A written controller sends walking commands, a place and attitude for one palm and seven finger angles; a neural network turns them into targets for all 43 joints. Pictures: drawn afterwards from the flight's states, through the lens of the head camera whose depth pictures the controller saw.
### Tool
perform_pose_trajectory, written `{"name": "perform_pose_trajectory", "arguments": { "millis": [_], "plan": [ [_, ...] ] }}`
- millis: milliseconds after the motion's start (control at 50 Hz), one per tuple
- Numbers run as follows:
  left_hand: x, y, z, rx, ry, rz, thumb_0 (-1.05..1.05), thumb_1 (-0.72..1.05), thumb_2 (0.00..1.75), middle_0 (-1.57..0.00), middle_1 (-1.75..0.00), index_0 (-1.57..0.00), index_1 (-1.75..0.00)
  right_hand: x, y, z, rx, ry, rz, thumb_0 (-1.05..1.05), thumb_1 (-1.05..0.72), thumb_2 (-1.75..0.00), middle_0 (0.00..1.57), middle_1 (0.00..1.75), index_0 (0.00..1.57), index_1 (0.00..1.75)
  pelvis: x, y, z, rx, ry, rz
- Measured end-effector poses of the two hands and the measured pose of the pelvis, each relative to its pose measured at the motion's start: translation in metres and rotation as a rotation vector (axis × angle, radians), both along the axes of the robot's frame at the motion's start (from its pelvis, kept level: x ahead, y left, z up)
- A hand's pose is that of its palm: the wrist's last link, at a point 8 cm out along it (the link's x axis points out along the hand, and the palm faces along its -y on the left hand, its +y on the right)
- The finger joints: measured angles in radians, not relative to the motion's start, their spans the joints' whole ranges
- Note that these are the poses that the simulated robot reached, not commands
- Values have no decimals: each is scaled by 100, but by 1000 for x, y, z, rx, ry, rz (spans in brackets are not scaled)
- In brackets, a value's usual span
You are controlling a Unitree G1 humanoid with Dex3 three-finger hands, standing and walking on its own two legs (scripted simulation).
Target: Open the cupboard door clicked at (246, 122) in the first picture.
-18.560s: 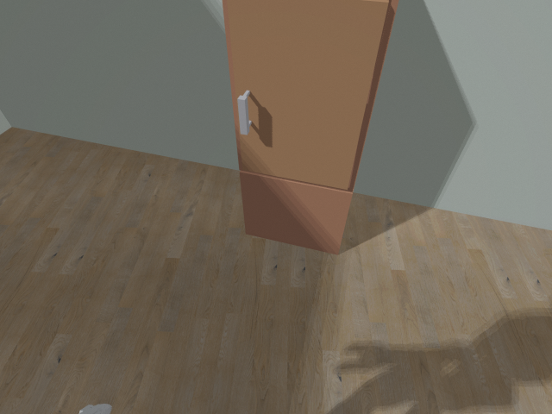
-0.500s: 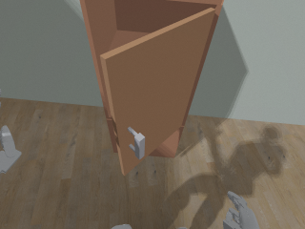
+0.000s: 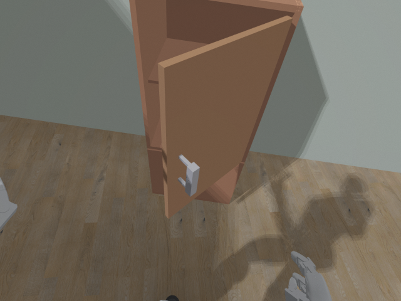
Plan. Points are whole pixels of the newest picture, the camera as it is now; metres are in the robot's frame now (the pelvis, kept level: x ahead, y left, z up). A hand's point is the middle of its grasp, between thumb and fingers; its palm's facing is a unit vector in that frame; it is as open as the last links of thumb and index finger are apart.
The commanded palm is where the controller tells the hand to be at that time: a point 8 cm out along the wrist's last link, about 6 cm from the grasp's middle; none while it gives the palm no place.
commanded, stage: step back with the hand held close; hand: left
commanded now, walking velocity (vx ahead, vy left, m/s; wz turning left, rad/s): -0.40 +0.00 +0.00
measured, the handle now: (186, 175) +0.44 +0.08 -0.08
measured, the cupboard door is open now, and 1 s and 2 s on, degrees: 49 49 49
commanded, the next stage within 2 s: stop stepping back and stand still in 0.40 s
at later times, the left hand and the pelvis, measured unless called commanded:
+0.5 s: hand out of the picture +0.13 +0.27 +0.16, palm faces +0.35 -0.84 -0.43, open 7.4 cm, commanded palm +0.05 +0.30 +0.18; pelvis -0.09 +0.00 -0.01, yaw -1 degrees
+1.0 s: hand out of the picture +0.06 +0.27 +0.16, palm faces +0.35 -0.82 -0.46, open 7.4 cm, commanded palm +0.02 +0.31 +0.18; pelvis -0.14 +0.02 +0.00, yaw -4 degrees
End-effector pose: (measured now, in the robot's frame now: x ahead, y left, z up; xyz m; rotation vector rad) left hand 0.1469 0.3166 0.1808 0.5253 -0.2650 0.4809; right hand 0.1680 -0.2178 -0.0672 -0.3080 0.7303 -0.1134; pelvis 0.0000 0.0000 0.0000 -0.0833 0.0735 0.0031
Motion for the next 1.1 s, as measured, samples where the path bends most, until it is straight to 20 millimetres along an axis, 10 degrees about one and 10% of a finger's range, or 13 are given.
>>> {"name": "perform_pose_trajectory", "arguments": {
  "millis": [220, 420, 840, 1100],
  "plan": [
    [-8, -53, -2, 41, 2, -305, 1, 89, 90, -21, -30, -21, -30, -68, -18, -11, 66, -31, -95, 1, -90, -90, 21, 30, 20, 30, -63, -10, -14, 13, -53, -63],
    [-43, -14, -1, 58, -35, -245, 1, 88, 90, -22, -30, -22, -30, -139, -48, -15, -64, 67, -203, 1, -90, -90, 20, 30, 20, 30, -71, 4, -16, 3, -86, -40],
    [-106, -3, 3, -25, 24, -138, 2, 89, 90, -21, -30, -21, -30, -153, 31, 15, 80, -95, -48, 1, -90, -90, 21, 30, 20, 30, -133, 19, 8, 35, -75, -64],
    [-122, 10, -12, -48, 12, -85, 1, 88, 90, -21, -30, -21, -30, -199, -8, -16, -1, 36, -145, 1, -90, -90, 21, 30, 20, 30, -137, 28, -5, 47, -93, -34]
  ]
}}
